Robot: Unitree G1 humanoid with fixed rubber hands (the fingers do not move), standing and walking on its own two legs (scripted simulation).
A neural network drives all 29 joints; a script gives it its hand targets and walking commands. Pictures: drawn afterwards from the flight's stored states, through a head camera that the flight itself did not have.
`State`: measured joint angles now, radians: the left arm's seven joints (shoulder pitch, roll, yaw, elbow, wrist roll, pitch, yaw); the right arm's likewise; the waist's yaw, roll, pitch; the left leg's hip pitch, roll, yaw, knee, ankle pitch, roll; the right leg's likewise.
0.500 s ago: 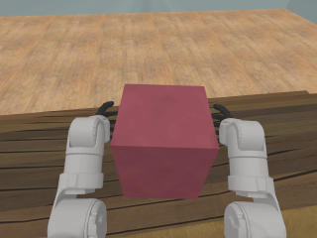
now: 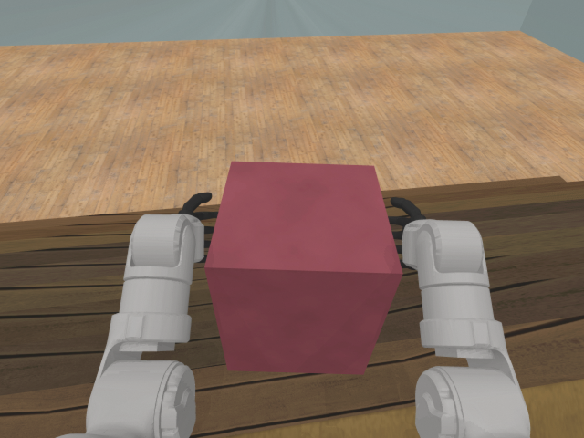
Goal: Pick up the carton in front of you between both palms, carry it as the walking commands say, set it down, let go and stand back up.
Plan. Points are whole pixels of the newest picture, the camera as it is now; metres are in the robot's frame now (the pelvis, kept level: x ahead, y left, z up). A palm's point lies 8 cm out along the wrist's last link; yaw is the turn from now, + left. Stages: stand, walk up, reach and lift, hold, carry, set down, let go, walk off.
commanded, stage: carry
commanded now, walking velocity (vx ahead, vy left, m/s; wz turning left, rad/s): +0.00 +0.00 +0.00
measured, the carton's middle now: (299, 270) +0.36 +0.00 +0.05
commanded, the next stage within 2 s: none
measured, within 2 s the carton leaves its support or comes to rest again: neither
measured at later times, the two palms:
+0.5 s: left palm (187, 242) +0.34 +0.15 +0.13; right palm (416, 248) +0.34 -0.15 +0.13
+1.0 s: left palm (180, 224) +0.38 +0.17 +0.12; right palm (392, 228) +0.38 -0.13 +0.13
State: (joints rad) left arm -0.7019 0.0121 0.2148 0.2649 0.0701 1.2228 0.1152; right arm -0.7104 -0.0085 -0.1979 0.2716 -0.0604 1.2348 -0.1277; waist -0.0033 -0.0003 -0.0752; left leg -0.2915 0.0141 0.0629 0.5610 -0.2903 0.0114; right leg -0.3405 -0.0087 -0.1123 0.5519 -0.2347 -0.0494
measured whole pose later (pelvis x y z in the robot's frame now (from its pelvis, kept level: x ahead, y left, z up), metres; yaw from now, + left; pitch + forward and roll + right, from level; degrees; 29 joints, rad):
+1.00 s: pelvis +0.04 +0.02 -0.01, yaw +1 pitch +3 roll +0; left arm -0.68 0.03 0.21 0.27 0.05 1.23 0.12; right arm -0.70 0.01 -0.19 0.31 -0.07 1.22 -0.12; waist -0.03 0.00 -0.13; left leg -0.31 0.00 0.08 0.62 -0.38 0.04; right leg -0.48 -0.02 -0.07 0.90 -0.49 -0.04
